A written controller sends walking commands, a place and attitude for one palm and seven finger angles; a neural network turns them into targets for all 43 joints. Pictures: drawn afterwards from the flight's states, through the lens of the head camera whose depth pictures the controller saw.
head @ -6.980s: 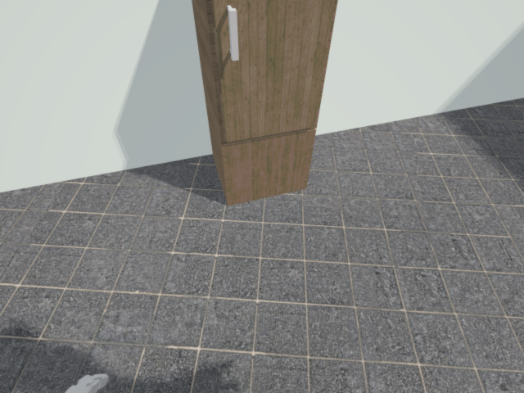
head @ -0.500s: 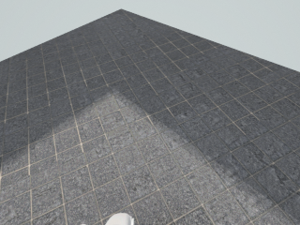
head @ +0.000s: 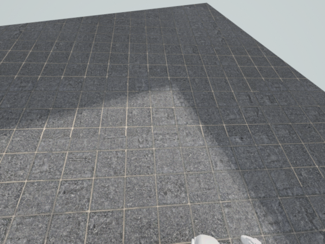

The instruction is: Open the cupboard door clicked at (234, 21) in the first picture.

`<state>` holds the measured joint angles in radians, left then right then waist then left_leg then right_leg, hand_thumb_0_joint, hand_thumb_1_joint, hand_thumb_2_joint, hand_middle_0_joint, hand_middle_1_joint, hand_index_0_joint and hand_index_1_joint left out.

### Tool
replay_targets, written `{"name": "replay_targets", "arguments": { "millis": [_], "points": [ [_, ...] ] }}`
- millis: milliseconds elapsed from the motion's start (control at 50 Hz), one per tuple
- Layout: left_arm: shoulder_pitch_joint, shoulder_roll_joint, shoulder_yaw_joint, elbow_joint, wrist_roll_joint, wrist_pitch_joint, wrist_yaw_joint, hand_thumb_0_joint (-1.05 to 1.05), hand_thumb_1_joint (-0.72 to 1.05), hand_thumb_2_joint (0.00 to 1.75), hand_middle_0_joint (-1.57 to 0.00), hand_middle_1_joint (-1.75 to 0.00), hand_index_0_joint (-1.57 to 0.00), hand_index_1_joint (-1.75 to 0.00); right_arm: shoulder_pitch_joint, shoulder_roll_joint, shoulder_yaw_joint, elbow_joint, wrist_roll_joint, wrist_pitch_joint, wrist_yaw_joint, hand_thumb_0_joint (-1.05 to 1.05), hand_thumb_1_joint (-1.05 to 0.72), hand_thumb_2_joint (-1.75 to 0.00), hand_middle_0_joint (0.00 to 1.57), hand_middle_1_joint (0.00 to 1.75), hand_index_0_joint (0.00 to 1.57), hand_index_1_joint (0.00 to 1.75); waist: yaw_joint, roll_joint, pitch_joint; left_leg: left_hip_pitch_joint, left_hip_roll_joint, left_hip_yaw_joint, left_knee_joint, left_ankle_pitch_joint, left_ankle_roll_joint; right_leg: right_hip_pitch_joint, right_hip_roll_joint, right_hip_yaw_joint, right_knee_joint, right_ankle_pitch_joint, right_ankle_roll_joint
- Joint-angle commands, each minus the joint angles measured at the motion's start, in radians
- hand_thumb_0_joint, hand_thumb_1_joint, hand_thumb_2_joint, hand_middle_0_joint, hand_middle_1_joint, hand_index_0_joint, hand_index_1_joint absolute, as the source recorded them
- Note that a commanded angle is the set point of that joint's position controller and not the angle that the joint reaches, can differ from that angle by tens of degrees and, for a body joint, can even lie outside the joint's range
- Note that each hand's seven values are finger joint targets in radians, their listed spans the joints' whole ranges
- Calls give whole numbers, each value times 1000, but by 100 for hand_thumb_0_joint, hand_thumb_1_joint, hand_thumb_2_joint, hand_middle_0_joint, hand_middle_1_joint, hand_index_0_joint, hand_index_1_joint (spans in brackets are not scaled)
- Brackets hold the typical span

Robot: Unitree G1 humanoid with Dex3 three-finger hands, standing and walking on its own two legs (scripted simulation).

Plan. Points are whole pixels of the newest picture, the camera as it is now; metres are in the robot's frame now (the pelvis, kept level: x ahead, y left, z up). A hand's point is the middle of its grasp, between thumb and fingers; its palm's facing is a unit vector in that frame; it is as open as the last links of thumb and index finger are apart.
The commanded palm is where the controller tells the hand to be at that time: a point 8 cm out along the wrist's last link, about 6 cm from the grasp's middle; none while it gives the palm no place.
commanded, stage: turn to face it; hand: left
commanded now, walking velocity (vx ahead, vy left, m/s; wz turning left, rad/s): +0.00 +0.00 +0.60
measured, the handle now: out of the picture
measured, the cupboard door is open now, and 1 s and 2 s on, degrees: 0 0 0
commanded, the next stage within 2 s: none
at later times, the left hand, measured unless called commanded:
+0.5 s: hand out of the picture +0.05 +0.15 -0.13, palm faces +0.28 -0.91 -0.31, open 7.4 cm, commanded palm none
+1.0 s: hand out of the picture -0.15 +0.18 -0.18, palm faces +0.62 -0.74 -0.27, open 7.4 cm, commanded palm none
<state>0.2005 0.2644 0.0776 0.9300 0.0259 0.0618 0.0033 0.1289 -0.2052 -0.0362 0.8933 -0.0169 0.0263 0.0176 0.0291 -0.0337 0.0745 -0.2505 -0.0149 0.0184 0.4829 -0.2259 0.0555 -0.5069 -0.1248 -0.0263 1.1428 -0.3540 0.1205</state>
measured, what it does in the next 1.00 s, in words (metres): steps on the spot, turning left: right foot, then left foot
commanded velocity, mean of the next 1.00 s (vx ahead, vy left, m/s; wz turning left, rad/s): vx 0.00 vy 0.00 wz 0.60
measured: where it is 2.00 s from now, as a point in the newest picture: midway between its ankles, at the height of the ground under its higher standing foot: outside the picture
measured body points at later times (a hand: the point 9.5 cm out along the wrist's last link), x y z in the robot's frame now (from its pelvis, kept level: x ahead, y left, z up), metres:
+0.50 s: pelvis -0.01 -0.07 +0.00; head +0.02 -0.11 +0.45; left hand +0.03 +0.20 -0.11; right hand +0.08 -0.32 -0.17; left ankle -0.06 +0.08 -0.64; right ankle -0.01 -0.15 -0.74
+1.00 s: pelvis -0.04 -0.03 -0.01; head -0.03 +0.02 +0.44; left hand -0.18 +0.22 -0.16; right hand +0.22 -0.15 -0.12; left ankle -0.09 +0.05 -0.74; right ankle +0.03 -0.17 -0.66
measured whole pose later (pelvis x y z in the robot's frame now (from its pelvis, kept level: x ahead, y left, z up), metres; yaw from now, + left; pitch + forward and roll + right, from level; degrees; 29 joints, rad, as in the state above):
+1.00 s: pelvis -0.04 -0.03 -0.01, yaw +36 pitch -1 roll -1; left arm 0.23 0.28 0.08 0.93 0.03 0.07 0.01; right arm 0.10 -0.24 -0.05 0.88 -0.02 0.03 0.01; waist 0.03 -0.04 0.09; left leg -0.26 -0.01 0.03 0.54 -0.27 0.04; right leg -0.48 -0.13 -0.06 1.15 -0.43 0.10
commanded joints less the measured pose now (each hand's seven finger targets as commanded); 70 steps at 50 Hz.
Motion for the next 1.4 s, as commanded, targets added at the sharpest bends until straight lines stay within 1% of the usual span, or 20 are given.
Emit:
{"name": "replay_targets", "arguments": {
  "millis": [0, 120, 240, 260, 300, 320, 360, 420, 600, 720, 780, 820, 840, 940, 1140, 1240, 1280, 1300, 1320, 1380],
  "points": [
    [-9, 93, 22, -82, -6, -24, 11, 0, 90, 90, -20, -30, -20, -30, 57, -225, -69, -59, 5, -15, -21, 0, -90, -90, 20, 30, 20, 30, -42, 177, -105, 107, 224, -268, -186, 222, 84, -53, 14, 34, -36, 17, 14],
    [-114, 60, 14, -135, -14, -30, 18, 0, 90, 90, -20, -30, -20, -30, 119, -224, -84, -43, -7, -7, -22, 0, -90, -90, 20, 30, 20, 30, -76, 182, -106, 102, 234, -419, -167, 197, 128, -3, 57, 48, -225, -80, -2],
    [-11, 53, 11, -127, -29, -46, 27, 0, 90, 90, -20, -30, -20, -30, 91, -217, -92, -52, -4, 2, -20, 0, -90, -90, 20, 30, 20, 30, -29, 182, -194, 14, 158, -456, -67, 309, 77, 300, 128, 26, -626, 27, -40],
    [34, 75, 17, -117, -28, -54, 30, 0, 90, 90, -20, -30, -20, -30, 81, -199, -90, -55, 3, 3, -17, 0, -90, -90, 20, 30, 20, 30, -4, 143, -211, -77, 114, -421, -20, 214, 28, 438, 96, 36, -781, 127, -50],
    [39, 233, 40, -132, -2, -65, 43, 0, 90, 90, -20, -30, -20, -30, 118, -101, -77, -86, 7, 6, -13, 0, -90, -90, 20, 30, 20, 30, 7, -292, -183, -450, -96, -102, 420, -361, -122, 584, -385, 463, -912, 185, -228],
    [4, 203, 28, -143, -10, -57, 47, 0, 90, 90, -20, -30, -20, -30, 93, -160, -88, -79, -5, 10, -12, 0, -90, -90, 20, 30, 20, 30, -6, -157, -143, -380, -26, -133, 587, -344, -102, 411, -387, 362, -891, 231, -262],
    [-107, 116, 9, -159, -15, -67, 40, 0, 90, 90, -20, -30, -20, -30, 135, -143, -91, -24, -10, 32, 0, 0, -90, -90, 20, 30, 20, 30, -70, -134, -56, -350, 11, -110, 708, -208, -114, 315, -235, 202, -884, 227, -210],
    [-78, 77, -10, -148, -16, -77, 34, 0, 90, 90, -20, -30, -20, -30, 165, -118, -81, 4, -6, 39, 13, 0, -90, -90, 20, 30, 20, 30, -76, -125, -28, -360, 26, -53, 757, -98, -140, 355, -156, 19, -828, 444, -173],
    [81, 123, 8, -89, -1, -72, 34, 0, 90, 90, -20, -30, -20, -30, -7, -115, -62, -36, -1, 43, 14, 0, -90, -90, 20, 30, 20, 30, -1, -155, -36, -337, 64, 11, 563, -176, -154, 465, -226, -29, -793, 541, -223],
    [96, 167, 26, -72, 6, -57, 30, 0, 90, 90, -20, -30, -20, -30, -47, -103, -42, -65, 6, 19, 14, 0, -90, -90, 20, 30, 20, 30, 20, -195, -99, -154, 47, 93, 248, -195, -113, 467, -259, -88, -692, 625, -220],
    [74, 168, 30, -70, -9, -51, 22, 0, 90, 90, -20, -30, -20, -30, 69, -164, -57, -48, 0, 2, 11, 0, -90, -90, 20, 30, 20, 30, -58, -91, -175, 119, 46, 80, -56, 73, -81, 351, -225, -168, -461, 516, -135],
    [23, 64, 0, -145, -16, -43, 14, 0, 90, 90, -20, -30, -20, -30, 196, -358, -102, -27, 6, -8, -4, 0, -90, -90, 20, 30, 20, 30, -124, 371, -243, 371, 440, -424, -99, 773, 132, -94, -9, -122, -50, -345, -11],
    [-7, 99, 4, -149, -8, -31, 19, 0, 90, 90, -20, -30, -20, -30, 212, -343, -96, -9, 7, -1, -7, 0, -90, -90, 20, 30, 20, 30, -121, 240, -238, 328, 456, -347, -75, 710, 175, -91, -28, -33, 29, -318, -29],
    [16, 99, 14, -91, -5, -25, 5, 0, 90, 90, -20, -30, -20, -30, 0, -238, -63, -75, 1, -11, -22, 0, -90, -90, 20, 30, 20, 30, -40, 179, -102, 111, 239, -212, -141, 373, 83, -53, -10, 8, 40, -40, -11],
    [-77, 75, 5, -150, -13, -32, 15, 0, 90, 90, -20, -30, -20, -30, 80, -240, -79, -61, -6, -4, -17, 0, -90, -90, 20, 30, 20, 30, -70, 196, -111, 109, 226, -360, -133, 295, 122, 11, 53, 26, -239, -76, -6],
    [4, 71, 3, -144, -25, -49, 21, 0, 90, 90, -20, -30, -20, -30, 44, -236, -87, -74, -4, 3, -17, 0, -90, -90, 20, 30, 20, 30, -25, 204, -146, -19, 175, -417, -43, 350, 87, 272, 111, 7, -556, 28, -29],
    [77, 141, 19, -131, -15, -71, 28, 0, 90, 90, -20, -30, -20, -30, 55, -171, -79, -80, 11, 1, -10, 0, -90, -90, 20, 30, 20, 30, 12, 11, -201, -204, 65, -324, 127, 103, -15, 541, -42, 127, -835, 154, -67],
    [82, 246, 38, -138, 2, -78, 37, 0, 90, 90, -20, -30, -20, -30, 73, -103, -67, -106, 13, 0, -8, 0, -90, -90, 20, 30, 20, 30, 19, -293, -192, -400, -86, -114, 383, -319, -103, 613, -335, 422, -885, 269, -184],
    [74, 236, 30, -146, -6, -68, 40, 0, 90, 90, -20, -30, -20, -30, 52, -163, -81, -108, 1, 5, -11, 0, -90, -90, 20, 30, 20, 30, 17, -199, -171, -363, -35, -125, 576, -385, -98, 460, -405, 396, -864, 331, -263],
    [-85, 123, 0, -172, -12, -70, 34, 0, 90, 90, -20, -30, -20, -30, 104, -148, -85, -35, -8, 32, 8, 0, -90, -90, 20, 30, 20, 30, -64, -118, -61, -338, 18, -95, 762, -184, -114, 324, -216, 150, -855, 235, -211]
  ]
}}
